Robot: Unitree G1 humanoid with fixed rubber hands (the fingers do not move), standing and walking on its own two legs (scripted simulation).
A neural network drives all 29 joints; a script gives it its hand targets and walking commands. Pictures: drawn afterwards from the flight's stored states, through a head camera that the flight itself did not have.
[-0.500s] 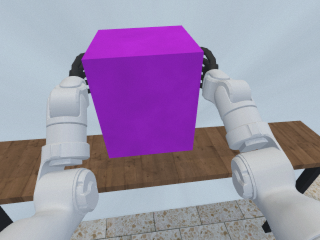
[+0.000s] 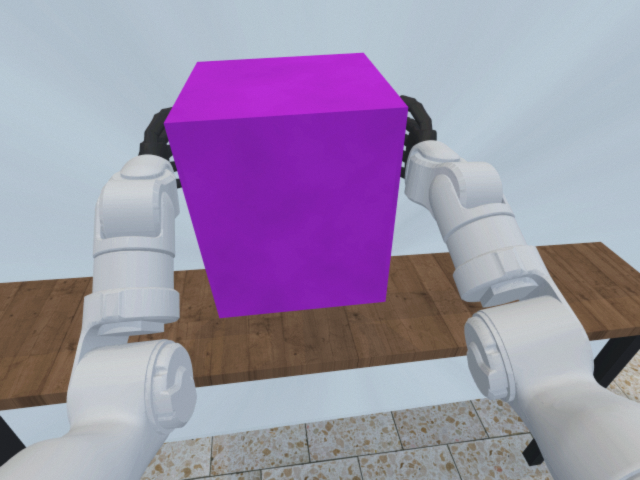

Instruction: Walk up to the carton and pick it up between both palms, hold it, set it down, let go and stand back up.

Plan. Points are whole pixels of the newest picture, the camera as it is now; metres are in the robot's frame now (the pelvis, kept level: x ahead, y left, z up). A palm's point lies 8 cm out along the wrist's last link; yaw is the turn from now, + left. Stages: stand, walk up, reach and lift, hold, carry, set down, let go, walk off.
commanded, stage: hold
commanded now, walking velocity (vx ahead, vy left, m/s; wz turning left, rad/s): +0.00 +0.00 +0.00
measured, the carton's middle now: (292, 183) +0.40 -0.01 +0.24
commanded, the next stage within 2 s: none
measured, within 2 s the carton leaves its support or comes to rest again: neither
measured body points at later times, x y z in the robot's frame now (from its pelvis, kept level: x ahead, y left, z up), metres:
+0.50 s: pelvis +0.00 +0.00 +0.00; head -0.08 +0.02 +0.44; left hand +0.39 +0.15 +0.27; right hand +0.38 -0.16 +0.29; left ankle +0.02 +0.12 -0.75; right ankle -0.01 -0.11 -0.75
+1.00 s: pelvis +0.00 +0.00 +0.00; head -0.08 +0.02 +0.44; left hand +0.39 +0.15 +0.27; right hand +0.38 -0.16 +0.28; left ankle +0.02 +0.12 -0.75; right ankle -0.01 -0.11 -0.75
